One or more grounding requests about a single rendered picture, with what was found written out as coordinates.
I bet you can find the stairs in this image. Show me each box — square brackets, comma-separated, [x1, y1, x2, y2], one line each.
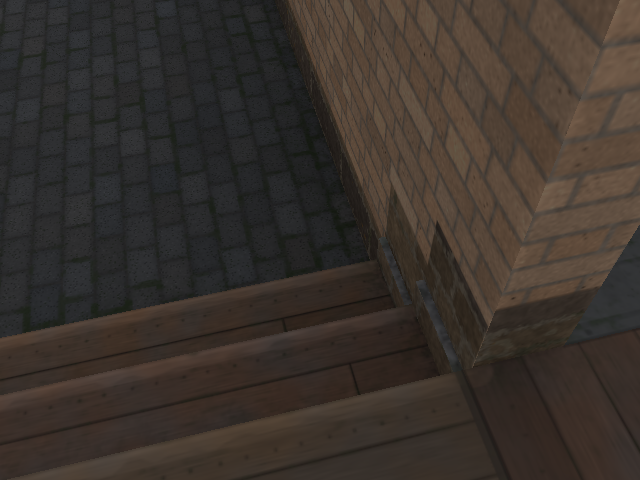
[0, 259, 440, 480]

